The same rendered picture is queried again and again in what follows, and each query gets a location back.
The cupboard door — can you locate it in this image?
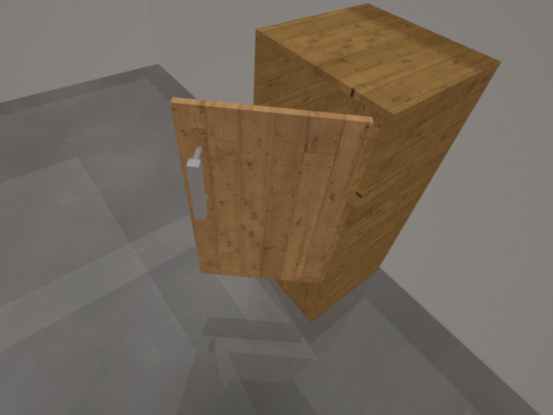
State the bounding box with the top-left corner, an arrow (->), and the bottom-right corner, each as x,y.
170,97 -> 373,283

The handle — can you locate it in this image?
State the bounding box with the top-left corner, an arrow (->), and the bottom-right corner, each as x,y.
186,146 -> 207,220

